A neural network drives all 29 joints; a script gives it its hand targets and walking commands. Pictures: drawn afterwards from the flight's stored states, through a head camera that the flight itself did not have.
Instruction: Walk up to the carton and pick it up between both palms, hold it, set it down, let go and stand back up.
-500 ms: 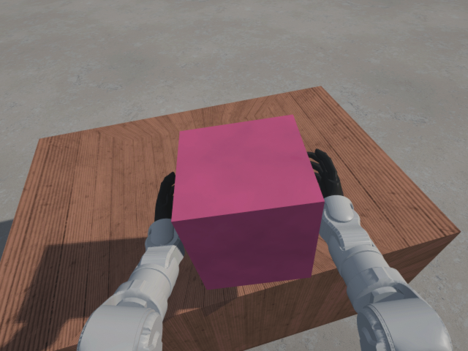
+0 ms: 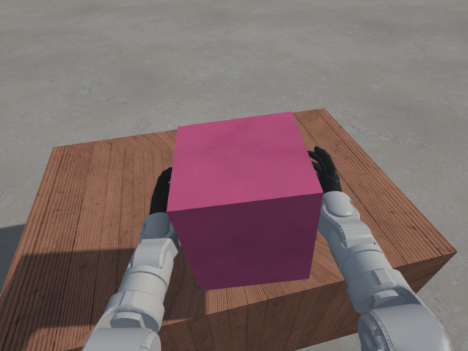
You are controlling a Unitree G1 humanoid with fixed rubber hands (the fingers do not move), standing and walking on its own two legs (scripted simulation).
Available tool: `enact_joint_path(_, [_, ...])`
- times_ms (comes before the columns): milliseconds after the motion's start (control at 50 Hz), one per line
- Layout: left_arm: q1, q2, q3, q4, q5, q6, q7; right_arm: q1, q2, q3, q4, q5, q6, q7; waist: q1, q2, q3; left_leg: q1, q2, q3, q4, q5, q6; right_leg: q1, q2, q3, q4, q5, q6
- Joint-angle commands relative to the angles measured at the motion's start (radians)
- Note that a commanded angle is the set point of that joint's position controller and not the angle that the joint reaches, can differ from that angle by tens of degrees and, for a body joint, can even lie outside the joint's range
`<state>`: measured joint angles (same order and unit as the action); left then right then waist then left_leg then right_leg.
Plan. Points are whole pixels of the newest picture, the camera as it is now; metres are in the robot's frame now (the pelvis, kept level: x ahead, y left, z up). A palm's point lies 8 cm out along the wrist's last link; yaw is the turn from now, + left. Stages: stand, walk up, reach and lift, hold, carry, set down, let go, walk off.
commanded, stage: reach and lift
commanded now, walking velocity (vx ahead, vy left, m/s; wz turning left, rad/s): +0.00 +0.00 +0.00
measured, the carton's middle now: (245, 204) +0.38 -0.03 +0.07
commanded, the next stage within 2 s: hold in 1.56 s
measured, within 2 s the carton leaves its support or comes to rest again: neither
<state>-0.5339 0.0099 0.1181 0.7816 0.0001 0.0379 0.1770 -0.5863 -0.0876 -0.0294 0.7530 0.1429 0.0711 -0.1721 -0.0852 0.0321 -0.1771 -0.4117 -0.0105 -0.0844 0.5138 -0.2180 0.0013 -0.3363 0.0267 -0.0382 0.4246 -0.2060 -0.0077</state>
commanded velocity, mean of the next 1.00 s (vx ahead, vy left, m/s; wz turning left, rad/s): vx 0.00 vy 0.00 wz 0.00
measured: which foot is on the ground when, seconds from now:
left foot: down 0.00-1.00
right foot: down 0.00-1.00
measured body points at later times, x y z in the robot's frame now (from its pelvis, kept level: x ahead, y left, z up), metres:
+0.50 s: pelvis +0.00 +0.00 +0.01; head -0.04 +0.02 +0.46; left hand +0.38 +0.14 +0.13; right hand +0.37 -0.17 +0.15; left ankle +0.02 +0.11 -0.74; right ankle +0.00 -0.12 -0.74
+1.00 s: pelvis +0.00 +0.00 +0.01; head -0.05 +0.03 +0.46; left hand +0.38 +0.14 +0.15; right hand +0.37 -0.16 +0.16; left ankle +0.02 +0.11 -0.74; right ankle +0.00 -0.12 -0.74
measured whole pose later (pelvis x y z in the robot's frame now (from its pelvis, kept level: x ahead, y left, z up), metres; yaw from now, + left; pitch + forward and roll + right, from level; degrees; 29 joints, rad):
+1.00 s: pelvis +0.00 +0.00 +0.01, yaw -1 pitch -3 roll -1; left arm -0.51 -0.04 0.23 0.34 0.17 0.48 0.09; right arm -0.62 -0.07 -0.04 0.60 0.18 0.28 -0.19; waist -0.06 -0.03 -0.07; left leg -0.15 -0.02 -0.07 0.38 -0.18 0.01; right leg -0.09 0.02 0.00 0.30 -0.16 0.00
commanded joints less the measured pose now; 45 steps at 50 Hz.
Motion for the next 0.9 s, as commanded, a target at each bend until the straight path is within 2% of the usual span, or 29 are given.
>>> enact_joint_path(0, [-0.772, -0.791, -0.461, -0.411, 0.016, 0.003, -0.133, -0.668, 0.819, 0.429, -0.346, 0.05, -0.004, 0.098, 0.012, 0.015, -0.489, 0.327, -0.018, -0.033, -0.069, 0.316, -0.043, 0.183, 0.025, 0.037, -0.053, 0.337, 0.019])
enact_joint_path(40, [-0.772, -0.793, -0.477, -0.449, 0.001, 0.035, -0.134, -0.668, 0.826, 0.445, -0.38, 0.064, 0.012, 0.096, 0.004, -0.013, -0.494, 0.338, -0.019, -0.033, -0.07, 0.324, -0.04, 0.2, 0.03, 0.036, -0.057, 0.357, 0.024])
enact_joint_path(60, [-0.764, -0.8, -0.48, -0.475, 0.004, 0.049, -0.136, -0.676, 0.829, 0.452, -0.411, 0.075, 0.02, 0.095, 0.015, -0.005, -0.47, 0.332, -0.022, -0.035, -0.079, 0.299, -0.034, 0.21, 0.026, 0.045, -0.064, 0.342, 0.027])
enact_joint_path(80, [-0.738, -0.794, -0.474, -0.452, 0.007, 0.07, -0.139, -0.662, 0.82, 0.451, -0.405, 0.071, 0.036, 0.093, 0.014, -0.029, -0.429, 0.328, -0.024, -0.027, -0.089, 0.281, -0.03, 0.214, 0.026, 0.044, -0.069, 0.335, 0.033])
enact_joint_path(100, [-0.74, -0.784, -0.473, -0.471, 0.01, 0.087, -0.143, -0.662, 0.815, 0.435, -0.392, 0.062, 0.048, 0.088, 0.008, -0.028, -0.404, 0.316, -0.025, -0.027, -0.103, 0.261, -0.027, 0.223, 0.021, 0.045, -0.076, 0.331, 0.036])
enact_joint_path(180, [-0.712, -0.748, -0.431, -0.436, 0.045, 0.157, -0.17, -0.662, 0.799, 0.4, -0.344, 0.044, 0.073, 0.085, 0.025, -0.046, -0.295, 0.312, -0.026, -0.005, -0.145, 0.167, -0.021, 0.216, 0.013, 0.045, -0.114, 0.211, 0.034])
enact_joint_path(220, [-0.774, -0.765, -0.436, -0.476, 0.034, 0.166, -0.179, -0.714, 0.813, 0.384, -0.363, 0.038, 0.065, 0.092, 0.015, -0.027, -0.332, 0.325, -0.025, -0.003, -0.155, 0.147, -0.022, 0.21, 0.012, 0.04, -0.121, 0.177, 0.027])
enact_joint_path(280, [-0.793, -0.791, -0.492, -0.532, -0.005, 0.166, -0.165, -0.745, 0.816, 0.404, -0.427, 0.061, 0.05, 0.095, 0.014, 0.003, -0.408, 0.378, -0.023, -0.011, -0.125, 0.252, -0.038, 0.223, 0.02, 0.034, -0.101, 0.271, 0.028])
enact_joint_path(300, [-0.791, -0.795, -0.498, -0.525, 0.008, 0.176, -0.164, -0.728, 0.822, 0.403, -0.406, 0.06, 0.06, 0.092, 0.012, 0.017, -0.377, 0.382, -0.023, -0.014, -0.125, 0.255, -0.042, 0.215, 0.023, 0.032, -0.111, 0.262, 0.024])
enact_joint_path(340, [-0.744, -0.79, -0.489, -0.514, 0.02, 0.204, -0.166, -0.718, 0.801, 0.401, -0.409, 0.063, 0.076, 0.088, 0.014, -0.001, -0.354, 0.405, -0.019, -0.013, -0.133, 0.27, -0.042, 0.224, 0.028, 0.029, -0.119, 0.264, 0.027])
enact_joint_path(360, [-0.706, -0.775, -0.464, -0.475, 0.043, 0.228, -0.176, -0.685, 0.787, 0.397, -0.372, 0.055, 0.093, 0.083, 0.013, -0.006, -0.286, 0.396, -0.02, -0.011, -0.145, 0.248, -0.037, 0.229, 0.02, 0.033, -0.133, 0.249, 0.034])
enact_joint_path(400, [-0.678, -0.739, -0.43, -0.491, 0.063, 0.258, -0.199, -0.668, 0.765, 0.38, -0.353, 0.057, 0.103, 0.079, 0.017, -0.026, -0.259, 0.389, -0.023, 0.0, -0.163, 0.21, -0.028, 0.263, 0.018, 0.032, -0.14, 0.219, 0.039])
enact_joint_path(440, [-0.712, -0.753, -0.446, -0.539, 0.043, 0.266, -0.206, -0.717, 0.765, 0.383, -0.398, 0.06, 0.098, 0.082, 0.007, -0.03, -0.287, 0.394, -0.022, 0.004, -0.171, 0.218, -0.029, 0.256, 0.024, 0.02, -0.137, 0.225, 0.041])
enact_joint_path(460, [-0.722, -0.754, -0.453, -0.549, 0.034, 0.273, -0.206, -0.753, 0.779, 0.392, -0.447, 0.062, 0.092, 0.079, 0.017, -0.029, -0.322, 0.404, -0.028, 0.009, -0.158, 0.235, -0.028, 0.263, 0.019, 0.029, -0.137, 0.244, 0.042])
enact_joint_path(520, [-0.743, -0.787, -0.529, -0.63, -0.003, 0.274, -0.191, -0.757, 0.787, 0.426, -0.51, 0.099, 0.088, 0.076, -0.007, 0.012, -0.402, 0.453, -0.025, -0.008, -0.129, 0.336, -0.048, 0.279, 0.023, 0.029, -0.128, 0.341, 0.039])
enact_joint_path(560, [-0.717, -0.761, -0.506, -0.619, 0.019, 0.297, -0.196, -0.71, 0.776, 0.415, -0.485, 0.094, 0.115, 0.067, -0.015, -0.005, -0.329, 0.45, -0.025, -0.006, -0.141, 0.3, -0.05, 0.28, 0.024, 0.024, -0.14, 0.31, 0.043])
enact_joint_path(640, [-0.706, -0.728, -0.465, -0.595, 0.046, 0.34, -0.217, -0.723, 0.751, 0.386, -0.457, 0.081, 0.132, 0.069, 0.008, -0.009, -0.268, 0.411, -0.027, 0.004, -0.174, 0.208, -0.031, 0.27, 0.016, 0.025, -0.152, 0.21, 0.042])
enact_joint_path(680, [-0.681, -0.719, -0.446, -0.584, 0.052, 0.356, -0.222, -0.739, 0.746, 0.395, -0.48, 0.095, 0.135, 0.07, 0.019, -0.034, -0.272, 0.425, -0.026, 0.005, -0.17, 0.249, -0.031, 0.284, 0.018, 0.016, -0.145, 0.263, 0.049])
enact_joint_path(700, [-0.681, -0.722, -0.438, -0.578, 0.057, 0.362, -0.226, -0.753, 0.744, 0.402, -0.486, 0.097, 0.133, 0.069, 0.015, -0.029, -0.286, 0.431, -0.03, 0.011, -0.166, 0.254, -0.032, 0.298, 0.021, 0.017, -0.149, 0.269, 0.051])
enact_joint_path(720, [-0.677, -0.724, -0.437, -0.587, 0.053, 0.362, -0.227, -0.77, 0.745, 0.413, -0.514, 0.112, 0.128, 0.069, 0.028, -0.028, -0.294, 0.433, -0.03, 0.016, -0.164, 0.265, -0.03, 0.305, 0.019, 0.024, -0.15, 0.275, 0.052])
enact_joint_path(740, [-0.703, -0.739, -0.463, -0.624, 0.043, 0.361, -0.224, -0.787, 0.755, 0.415, -0.531, 0.115, 0.124, 0.069, 0.018, -0.008, -0.33, 0.444, -0.03, 0.012, -0.157, 0.289, -0.036, 0.306, 0.023, 0.019, -0.142, 0.294, 0.05])
enact_joint_path(760, [-0.701, -0.738, -0.473, -0.651, 0.029, 0.358, -0.219, -0.792, 0.761, 0.432, -0.569, 0.131, 0.118, 0.069, 0.029, -0.012, -0.359, 0.454, -0.032, 0.008, -0.147, 0.328, -0.031, 0.318, 0.024, 0.019, -0.137, 0.336, 0.05])
enact_joint_path(800, [-0.709, -0.728, -0.493, -0.683, 0.026, 0.362, -0.211, -0.784, 0.767, 0.464, -0.583, 0.139, 0.125, 0.063, 0.025, -0.015, -0.397, 0.471, -0.034, 0.009, -0.138, 0.353, -0.035, 0.325, 0.025, 0.019, -0.129, 0.367, 0.055])
enact_joint_path(820, [-0.716, -0.719, -0.487, -0.673, 0.034, 0.37, -0.208, -0.778, 0.763, 0.455, -0.566, 0.134, 0.135, 0.061, 0.024, -0.004, -0.364, 0.464, -0.034, 0.014, -0.144, 0.314, -0.036, 0.309, 0.027, 0.015, -0.139, 0.324, 0.053])
enact_joint_path(880, [-0.68, -0.692, -0.436, -0.589, 0.063, 0.398, -0.223, -0.739, 0.738, 0.394, -0.468, 0.09, 0.156, 0.06, 0.027, -0.03, -0.219, 0.419, -0.025, 0.023, -0.186, 0.195, -0.018, 0.278, 0.016, 0.021, -0.159, 0.205, 0.053])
